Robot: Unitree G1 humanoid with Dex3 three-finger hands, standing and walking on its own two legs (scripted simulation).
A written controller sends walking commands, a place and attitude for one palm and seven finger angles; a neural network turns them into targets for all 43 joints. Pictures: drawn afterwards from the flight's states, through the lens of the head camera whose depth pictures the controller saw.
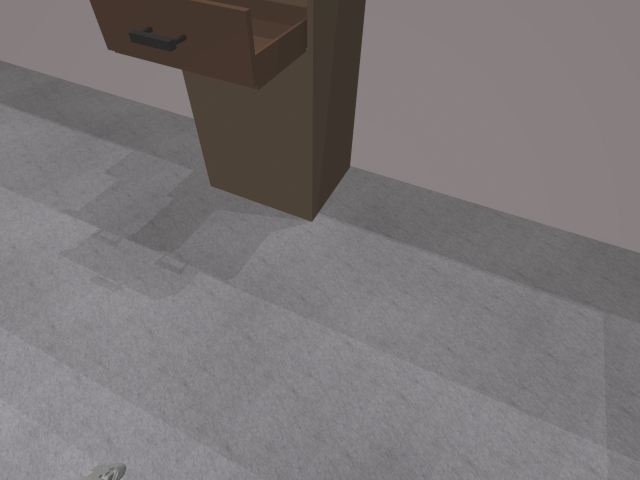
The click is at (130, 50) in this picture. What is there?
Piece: drawer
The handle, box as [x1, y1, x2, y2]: [128, 27, 185, 51]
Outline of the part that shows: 128,32 131,41 169,51 176,48 175,45 185,39 185,35 181,35 173,39 152,34 150,32 152,31 151,27 147,27 140,31 133,30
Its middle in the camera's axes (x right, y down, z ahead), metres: -0.42 -0.51 +0.99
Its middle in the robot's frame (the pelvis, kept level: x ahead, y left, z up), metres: +1.08 +0.47 +0.08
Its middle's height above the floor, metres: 0.85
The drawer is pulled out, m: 0.30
